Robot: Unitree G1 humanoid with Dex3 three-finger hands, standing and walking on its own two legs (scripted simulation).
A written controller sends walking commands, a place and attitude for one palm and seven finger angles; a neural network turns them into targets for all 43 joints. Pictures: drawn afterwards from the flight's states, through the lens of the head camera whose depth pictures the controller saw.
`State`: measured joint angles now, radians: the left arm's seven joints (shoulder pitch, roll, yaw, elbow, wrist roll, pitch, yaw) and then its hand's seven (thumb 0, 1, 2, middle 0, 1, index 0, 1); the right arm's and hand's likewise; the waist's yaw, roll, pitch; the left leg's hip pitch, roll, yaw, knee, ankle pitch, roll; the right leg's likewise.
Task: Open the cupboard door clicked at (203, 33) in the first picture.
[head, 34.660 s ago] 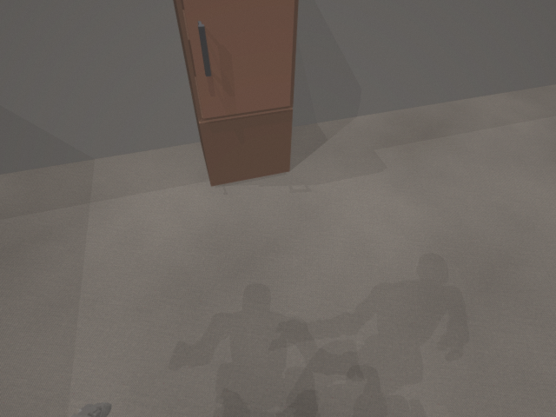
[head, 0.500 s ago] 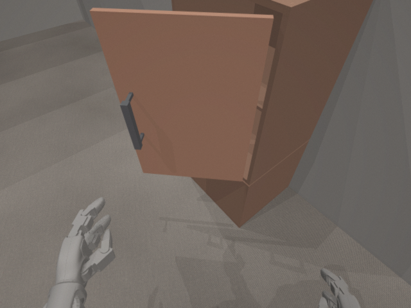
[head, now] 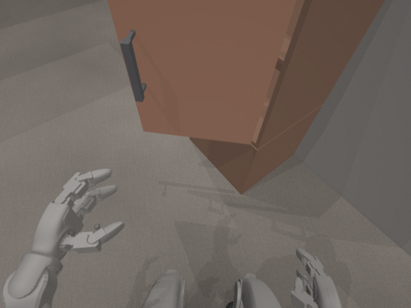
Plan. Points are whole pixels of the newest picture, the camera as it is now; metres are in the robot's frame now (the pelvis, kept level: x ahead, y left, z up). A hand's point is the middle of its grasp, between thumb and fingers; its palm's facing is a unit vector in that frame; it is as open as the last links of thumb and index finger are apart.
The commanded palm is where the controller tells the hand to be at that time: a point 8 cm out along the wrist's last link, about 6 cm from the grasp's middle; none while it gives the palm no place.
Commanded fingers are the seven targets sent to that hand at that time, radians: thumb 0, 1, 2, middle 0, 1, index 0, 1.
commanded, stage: raise the hand with hooked fingers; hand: left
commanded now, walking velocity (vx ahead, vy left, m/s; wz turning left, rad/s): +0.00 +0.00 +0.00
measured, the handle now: (136, 68) +0.65 +0.23 +0.05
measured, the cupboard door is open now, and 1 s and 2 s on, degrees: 44 44 44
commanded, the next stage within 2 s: move the hooked fingers beside the handle in 1.38 s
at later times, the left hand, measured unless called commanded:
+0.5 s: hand (71, 205) +0.27 +0.26 +0.05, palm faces -0.04 -1.00 -0.06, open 13.3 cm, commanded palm +0.26 +0.31 +0.06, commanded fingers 0.00 -0.50 0.30 -0.30 -1.20 -0.30 -1.20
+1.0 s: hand (61, 180) +0.31 +0.28 +0.07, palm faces -0.06 -1.00 -0.04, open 14.0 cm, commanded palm +0.29 +0.32 +0.07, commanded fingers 0.00 -0.50 0.30 -0.30 -1.20 -0.30 -1.20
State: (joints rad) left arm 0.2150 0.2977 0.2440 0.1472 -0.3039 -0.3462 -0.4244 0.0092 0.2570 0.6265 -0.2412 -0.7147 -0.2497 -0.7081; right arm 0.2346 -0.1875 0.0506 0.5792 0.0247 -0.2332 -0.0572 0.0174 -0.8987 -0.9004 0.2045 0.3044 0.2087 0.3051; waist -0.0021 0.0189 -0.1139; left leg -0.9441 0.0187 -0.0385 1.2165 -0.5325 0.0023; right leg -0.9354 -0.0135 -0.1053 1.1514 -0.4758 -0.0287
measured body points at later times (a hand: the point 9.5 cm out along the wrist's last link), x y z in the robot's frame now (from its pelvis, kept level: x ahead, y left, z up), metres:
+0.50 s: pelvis +0.02 +0.02 +0.01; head +0.10 +0.04 +0.46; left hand +0.27 +0.31 +0.06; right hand +0.20 -0.23 -0.05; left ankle +0.03 +0.11 -0.64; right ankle +0.05 -0.11 -0.64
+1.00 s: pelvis +0.02 +0.01 +0.02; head +0.11 +0.02 +0.46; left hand +0.31 +0.33 +0.07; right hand +0.17 -0.25 -0.06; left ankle +0.03 +0.11 -0.64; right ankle +0.05 -0.11 -0.64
